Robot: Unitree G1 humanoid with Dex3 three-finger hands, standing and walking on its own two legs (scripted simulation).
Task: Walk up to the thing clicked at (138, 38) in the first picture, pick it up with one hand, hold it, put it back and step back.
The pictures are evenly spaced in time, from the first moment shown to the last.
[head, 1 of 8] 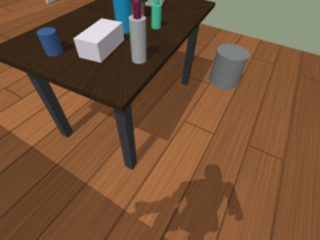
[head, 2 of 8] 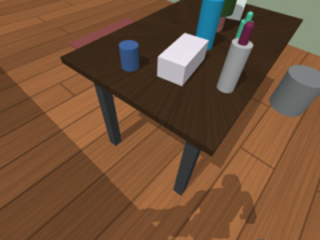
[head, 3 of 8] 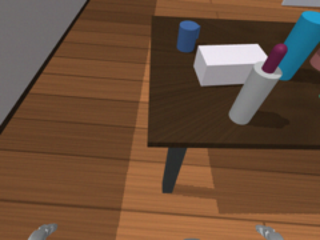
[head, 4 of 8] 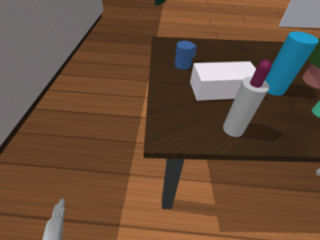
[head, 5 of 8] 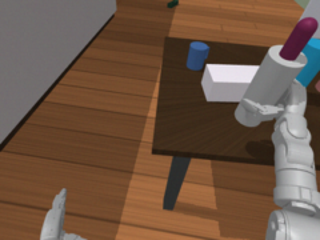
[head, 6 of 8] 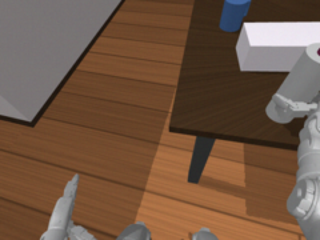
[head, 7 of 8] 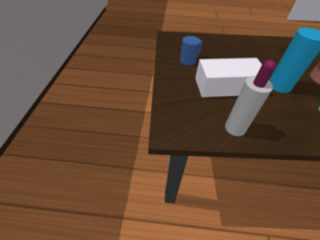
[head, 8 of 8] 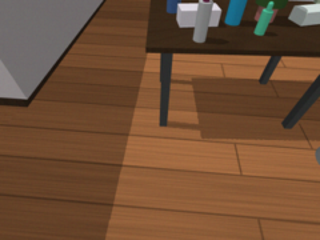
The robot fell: no
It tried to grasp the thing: yes
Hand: right
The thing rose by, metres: 0.23
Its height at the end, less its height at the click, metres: +0.00
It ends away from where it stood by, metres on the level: 0.01
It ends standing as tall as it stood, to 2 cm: yes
